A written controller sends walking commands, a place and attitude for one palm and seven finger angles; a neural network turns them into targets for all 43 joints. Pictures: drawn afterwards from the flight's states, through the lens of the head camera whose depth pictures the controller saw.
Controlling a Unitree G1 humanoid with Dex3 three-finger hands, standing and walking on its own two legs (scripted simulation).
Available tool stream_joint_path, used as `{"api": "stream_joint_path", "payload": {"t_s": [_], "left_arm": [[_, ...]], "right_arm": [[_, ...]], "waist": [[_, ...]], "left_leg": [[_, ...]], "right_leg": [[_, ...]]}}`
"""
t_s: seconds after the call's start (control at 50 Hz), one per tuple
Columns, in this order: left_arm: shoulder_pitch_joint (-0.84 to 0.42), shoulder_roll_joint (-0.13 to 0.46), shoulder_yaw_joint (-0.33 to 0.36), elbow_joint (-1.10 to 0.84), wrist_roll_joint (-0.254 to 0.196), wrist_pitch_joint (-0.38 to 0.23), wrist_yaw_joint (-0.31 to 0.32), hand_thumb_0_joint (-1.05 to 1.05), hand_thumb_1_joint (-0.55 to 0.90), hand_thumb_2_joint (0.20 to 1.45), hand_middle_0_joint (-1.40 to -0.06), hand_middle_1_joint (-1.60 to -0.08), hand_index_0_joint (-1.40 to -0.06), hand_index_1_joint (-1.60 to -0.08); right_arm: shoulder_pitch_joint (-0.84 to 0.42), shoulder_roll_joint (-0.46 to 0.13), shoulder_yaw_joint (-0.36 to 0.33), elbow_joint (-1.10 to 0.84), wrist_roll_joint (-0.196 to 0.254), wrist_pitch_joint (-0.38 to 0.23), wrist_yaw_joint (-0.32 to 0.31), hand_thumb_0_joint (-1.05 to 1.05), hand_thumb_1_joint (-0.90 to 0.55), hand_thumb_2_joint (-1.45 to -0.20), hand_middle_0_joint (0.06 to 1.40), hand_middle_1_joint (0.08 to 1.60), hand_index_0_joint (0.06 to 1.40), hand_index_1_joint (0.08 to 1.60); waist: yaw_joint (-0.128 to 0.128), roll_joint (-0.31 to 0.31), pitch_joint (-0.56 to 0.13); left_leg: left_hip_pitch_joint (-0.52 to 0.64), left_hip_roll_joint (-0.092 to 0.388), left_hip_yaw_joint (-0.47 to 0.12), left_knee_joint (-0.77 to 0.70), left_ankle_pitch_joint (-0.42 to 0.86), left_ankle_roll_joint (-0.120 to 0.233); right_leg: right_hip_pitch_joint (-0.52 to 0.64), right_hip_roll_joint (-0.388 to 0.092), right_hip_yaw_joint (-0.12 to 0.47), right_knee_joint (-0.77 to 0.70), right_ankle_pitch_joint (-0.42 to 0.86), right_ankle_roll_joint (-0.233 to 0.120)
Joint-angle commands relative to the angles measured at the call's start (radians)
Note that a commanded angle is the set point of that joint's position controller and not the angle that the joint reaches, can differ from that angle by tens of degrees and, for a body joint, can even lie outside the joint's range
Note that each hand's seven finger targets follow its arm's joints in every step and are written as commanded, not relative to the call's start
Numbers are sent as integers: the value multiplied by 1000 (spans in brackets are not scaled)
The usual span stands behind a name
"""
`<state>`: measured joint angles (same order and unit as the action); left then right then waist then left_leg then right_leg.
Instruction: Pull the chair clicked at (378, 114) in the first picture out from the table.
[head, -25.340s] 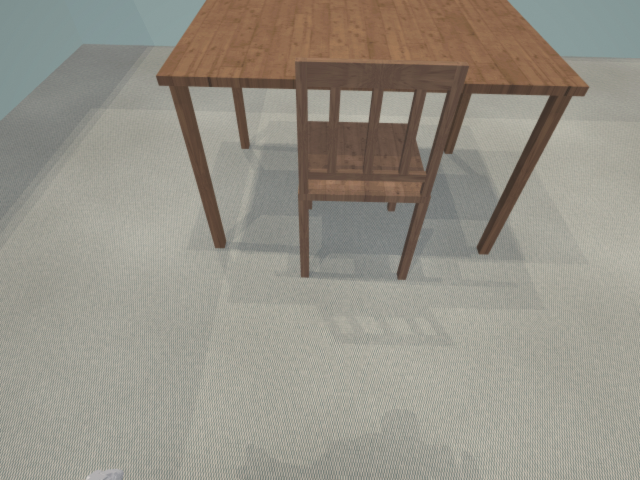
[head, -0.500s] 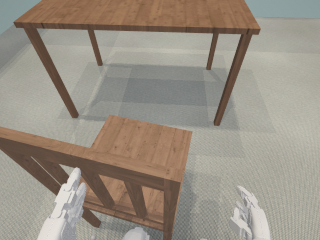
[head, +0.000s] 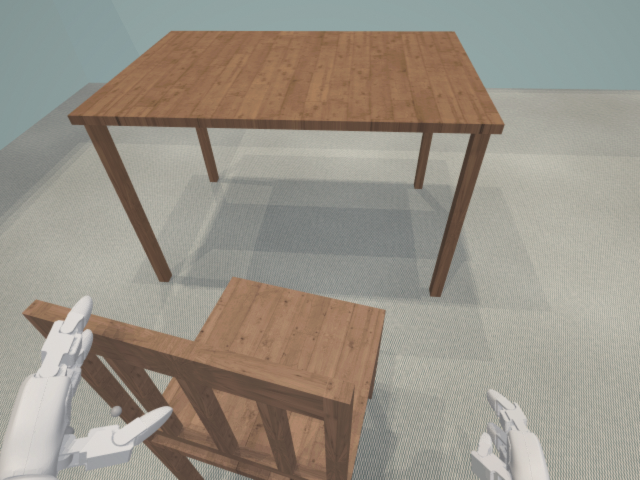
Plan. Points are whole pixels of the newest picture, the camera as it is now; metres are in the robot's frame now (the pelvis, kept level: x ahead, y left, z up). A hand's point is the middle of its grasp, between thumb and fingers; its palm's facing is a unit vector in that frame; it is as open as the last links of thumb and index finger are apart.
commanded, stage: draw the hand back to the body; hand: left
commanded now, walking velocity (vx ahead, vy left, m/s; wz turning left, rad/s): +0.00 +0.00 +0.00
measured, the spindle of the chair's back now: (211, 415) +0.23 +0.20 -0.10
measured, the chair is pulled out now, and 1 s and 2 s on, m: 0.64 0.64 0.64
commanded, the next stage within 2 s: step back with the hand held close in 0.64 s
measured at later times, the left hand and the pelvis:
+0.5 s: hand (96, 307) +0.23 +0.25 +0.17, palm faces +0.41 -0.81 -0.43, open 7.6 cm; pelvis +0.03 +0.00 +0.02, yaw -1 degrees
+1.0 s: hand (95, 321) +0.21 +0.25 +0.17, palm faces +0.34 -0.79 -0.51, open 7.4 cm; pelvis +0.01 +0.00 +0.02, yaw -2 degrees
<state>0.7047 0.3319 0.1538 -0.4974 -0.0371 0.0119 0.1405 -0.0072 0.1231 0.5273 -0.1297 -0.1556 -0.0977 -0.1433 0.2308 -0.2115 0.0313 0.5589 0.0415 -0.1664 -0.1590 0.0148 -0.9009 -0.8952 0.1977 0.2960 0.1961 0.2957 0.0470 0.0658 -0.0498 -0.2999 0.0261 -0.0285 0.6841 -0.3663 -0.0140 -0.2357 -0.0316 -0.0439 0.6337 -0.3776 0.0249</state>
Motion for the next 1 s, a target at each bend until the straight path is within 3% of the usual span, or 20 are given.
{"api": "stream_joint_path", "payload": {"t_s": [0.0, 0.06, 0.16, 0.2, 0.24, 0.3, 0.36, 0.42, 0.44, 0.48, 0.5, 0.56, 0.66, 0.72, 0.74, 0.76, 0.78, 0.82, 0.88, 0.98], "left_arm": [[-161, 175, 188, -273, 0, -99, 41, 0, 465, 690, -140, -210, -140, -210], [-232, 200, 228, -283, -1, -102, 49, 0, 574, 743, -155, -233, -155, -233], [-269, 178, 269, -163, -12, -95, 41, 0, 755, 830, -180, -270, -180, -270], [-310, 205, 307, -142, -18, -98, 36, 0, 827, 865, -190, -285, -190, -285], [-342, 222, 337, -104, -21, -95, 30, 0, 900, 900, -200, -300, -200, -300], [-279, 160, 289, -63, -30, -91, 10, 0, 900, 900, -200, -300, -200, -300], [-284, 179, 292, -118, -28, -92, 4, 0, 900, 900, -200, -300, -200, -300], [-289, 235, 336, -186, -22, -98, 13, 0, 900, 900, -200, -300, -200, -300], [-290, 258, 358, -191, -23, -94, 16, 0, 900, 900, -200, -300, -200, -300], [-275, 235, 342, -191, -23, -93, 16, 0, 900, 900, -200, -300, -200, -300], [-282, 234, 343, -186, -25, -91, 18, 0, 900, 900, -200, -300, -200, -300], [-287, 214, 324, -157, -26, -86, 15, 0, 900, 900, -200, -300, -200, -300], [-290, 196, 305, -109, -32, -85, 7, 0, 900, 900, -200, -300, -200, -300], [-300, 218, 319, -134, -32, -92, 7, 0, 900, 900, -200, -300, -200, -300], [-325, 201, 289, -143, -30, -90, 3, 0, 900, 900, -200, -300, -200, -300], [-456, 352, 431, -222, -37, -146, 8, 0, 900, 900, -200, -300, -200, -300], [-357, 281, 396, -98, -29, -155, 0, 0, 900, 900, -200, -300, -200, -300], [-251, 209, 333, -91, -24, -163, -10, 0, 900, 900, -200, -300, -200, -300], [-172, 225, 358, -128, -23, -182, -4, 0, 900, 900, -200, -300, -200, -300], [-129, 254, 389, -164, -28, -189, 9, 0, 900, 900, -200, -300, -200, -300]], "right_arm": [[-142, -87, -24, -142, -11, -76, 3, 0, -900, -900, 200, 300, 200, 300], [-144, -92, -22, -119, -14, -92, 9, 0, -900, -900, 200, 300, 200, 300], [-159, -98, -32, -86, -18, -75, 29, 0, -900, -900, 200, 300, 200, 300], [-160, -108, -41, -80, -21, -57, 35, 0, -900, -900, 200, 300, 200, 300], [-167, -109, -42, -70, -21, -43, 41, 0, -900, -900, 200, 300, 200, 300], [-172, -106, -49, -76, -22, -16, 58, 0, -900, -900, 200, 300, 200, 300], [-177, -104, -50, -86, -23, -7, 65, 0, -900, -900, 200, 300, 200, 300], [-174, -102, -54, -93, -23, -10, 63, 0, -900, -900, 200, 300, 200, 300], [-177, -101, -54, -88, -23, -10, 60, 0, -900, -900, 200, 300, 200, 300], [-168, -94, -52, -88, -20, -9, 60, 0, -900, -900, 200, 300, 200, 300], [-166, -95, -52, -89, -21, -7, 59, 0, -900, -900, 200, 300, 200, 300], [-166, -97, -54, -84, -17, -1, 55, 0, -900, -900, 200, 300, 200, 300], [-176, -102, -57, -87, -15, 9, 56, 0, -900, -900, 200, 300, 200, 300], [-178, -104, -58, -92, -17, 8, 56, 0, -900, -900, 200, 300, 200, 300], [-179, -106, -55, -91, -17, 7, 57, 0, -900, -900, 200, 300, 200, 300], [-165, -131, -58, -115, -18, 29, 60, 0, -900, -900, 200, 300, 200, 300], [-159, -112, -60, -90, -22, 44, 59, 0, -900, -900, 200, 300, 200, 300], [-166, -117, -64, -114, -24, 74, 65, 0, -900, -900, 200, 300, 200, 300], [-177, -115, -69, -138, -25, 99, 67, 0, -900, -900, 200, 300, 200, 300], [-185, -106, -77, -156, -21, 119, 56, 0, -900, -900, 200, 300, 200, 300]], "waist": [[5, 26, 11], [6, 65, 1], [10, -1, 11], [13, -48, -3], [16, 7, 2], [18, -66, -7], [20, -7, -40], [25, -6, -81], [27, 23, -84], [20, 40, -76], [18, 8, -74], [11, 16, -50], [9, -35, -16], [15, -16, -30], [8, 6, -24], [-32, -16, 74], [-40, -76, 57], [-43, -60, 9], [-36, 2, -69], [-35, -29, -108]], "left_leg": [[108, 14, 0, -184, 173, 26], [143, 14, -2, -211, 227, 22], [172, 21, 6, -240, 308, 21], [183, 25, 9, -247, 338, 25], [188, 22, 17, -249, 371, 22], [200, 30, 24, -256, 428, 26], [219, 27, 29, -259, 464, 26], [238, 27, 26, -255, 503, 25], [240, 25, 31, -249, 513, 24], [251, 26, 38, -249, 528, 23], [248, 25, 36, -252, 527, 22], [253, 25, 43, -255, 515, 23], [241, 22, 45, -270, 440, 27], [242, 17, 44, -273, 431, 29], [245, 15, 48, -271, 436, 28], [167, 38, 37, -231, 379, 43], [164, 36, 22, -218, 358, 40], [173, 42, 24, -215, 399, 39], [179, 60, 16, -229, 532, 42], [160, 76, 4, -236, 556, 39]], "right_leg": [[-19, -15, -13, -182, 173, -50], [23, -15, -13, -185, 224, -52], [65, -14, -16, -196, 302, -46], [84, -14, -15, -202, 340, -43], [102, -16, -8, -211, 376, -46], [123, -17, -18, -211, 429, -38], [148, -18, -12, -216, 462, -39], [170, -17, -13, -214, 492, -40], [176, -17, -7, -217, 517, -41], [168, -16, -9, -218, 523, -38], [171, -13, -14, -218, 525, -37], [156, -11, -9, -226, 519, -35], [139, -6, -8, -241, 471, -32], [149, -6, -3, -243, 465, -32], [145, -6, 2, -248, 475, -34], [49, -61, 85, -293, 555, -34], [60, -76, 74, -283, 566, -39], [73, -83, 76, -259, 582, -37], [110, -71, 50, -211, 575, -30], [103, -62, 48, -194, 530, -22]]}}
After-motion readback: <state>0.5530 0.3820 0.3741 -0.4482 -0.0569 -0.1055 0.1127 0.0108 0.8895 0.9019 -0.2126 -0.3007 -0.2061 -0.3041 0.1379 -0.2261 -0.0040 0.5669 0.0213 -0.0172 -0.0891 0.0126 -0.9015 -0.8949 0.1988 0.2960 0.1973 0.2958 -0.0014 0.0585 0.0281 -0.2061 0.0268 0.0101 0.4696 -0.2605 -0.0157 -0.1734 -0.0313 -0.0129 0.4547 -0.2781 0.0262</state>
